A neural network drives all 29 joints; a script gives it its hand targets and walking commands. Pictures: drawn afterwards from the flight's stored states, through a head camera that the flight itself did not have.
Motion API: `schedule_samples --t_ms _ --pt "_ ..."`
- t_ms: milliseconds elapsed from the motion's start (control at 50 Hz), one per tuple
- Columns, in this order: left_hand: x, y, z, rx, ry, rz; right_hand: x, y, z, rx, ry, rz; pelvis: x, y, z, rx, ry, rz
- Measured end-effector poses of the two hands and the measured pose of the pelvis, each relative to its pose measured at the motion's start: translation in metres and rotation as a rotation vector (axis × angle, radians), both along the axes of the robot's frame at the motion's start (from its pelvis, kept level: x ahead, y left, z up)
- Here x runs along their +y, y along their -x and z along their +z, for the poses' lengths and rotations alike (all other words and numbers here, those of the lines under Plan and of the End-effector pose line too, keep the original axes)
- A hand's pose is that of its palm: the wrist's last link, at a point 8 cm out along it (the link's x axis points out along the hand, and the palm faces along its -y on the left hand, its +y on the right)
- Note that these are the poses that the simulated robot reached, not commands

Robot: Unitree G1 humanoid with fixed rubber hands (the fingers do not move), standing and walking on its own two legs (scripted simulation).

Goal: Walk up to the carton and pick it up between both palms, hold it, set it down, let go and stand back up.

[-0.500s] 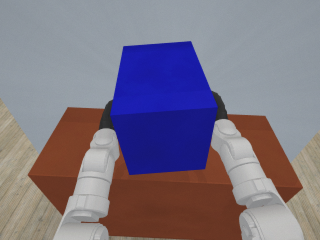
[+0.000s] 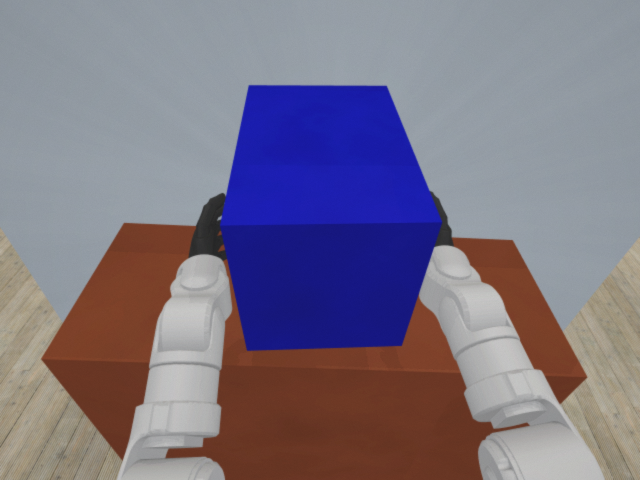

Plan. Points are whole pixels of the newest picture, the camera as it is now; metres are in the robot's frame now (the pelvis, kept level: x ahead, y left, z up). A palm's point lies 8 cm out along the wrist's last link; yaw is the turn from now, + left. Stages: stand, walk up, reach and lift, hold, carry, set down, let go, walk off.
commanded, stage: reach and lift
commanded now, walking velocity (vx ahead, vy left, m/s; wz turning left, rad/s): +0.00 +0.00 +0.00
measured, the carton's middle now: (321, 209) +0.42 +0.00 +0.17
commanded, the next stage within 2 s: hold in 0.36 s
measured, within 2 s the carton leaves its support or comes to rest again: neither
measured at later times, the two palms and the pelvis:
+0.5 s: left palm (201, 247) +0.36 +0.14 +0.15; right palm (431, 232) +0.37 -0.14 +0.17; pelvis +0.00 +0.00 +0.00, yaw +0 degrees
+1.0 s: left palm (195, 241) +0.35 +0.15 +0.17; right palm (435, 226) +0.36 -0.14 +0.19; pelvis +0.00 +0.00 +0.00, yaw +0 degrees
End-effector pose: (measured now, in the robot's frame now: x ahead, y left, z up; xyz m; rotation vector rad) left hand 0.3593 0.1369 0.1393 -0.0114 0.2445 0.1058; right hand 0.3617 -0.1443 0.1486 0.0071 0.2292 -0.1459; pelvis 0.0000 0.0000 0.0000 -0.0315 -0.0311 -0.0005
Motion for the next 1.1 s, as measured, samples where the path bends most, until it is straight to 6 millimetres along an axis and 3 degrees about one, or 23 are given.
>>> schedule_samples --t_ms 400,680,1100 --pt "0.005 -0.005 0.016 -0.008 -0.006 0.017 0.005 -0.011 0.02 -0.01 -0.002 0.017 -0.004 0.0 0.001 -0.004 -0.004 0.006" --pt "0.008 0.003 0.017 -0.012 -0.002 0.014 0.007 -0.002 0.021 -0.019 -0.02 0.016 -0.001 -0.005 0.0 -0.029 0.004 0.008" --pt "0.009 0.006 0.033 -0.016 -0.005 0.018 0.009 -0.001 0.039 -0.025 -0.025 0.017 0.001 0.0 0.0 -0.039 0.001 -0.001"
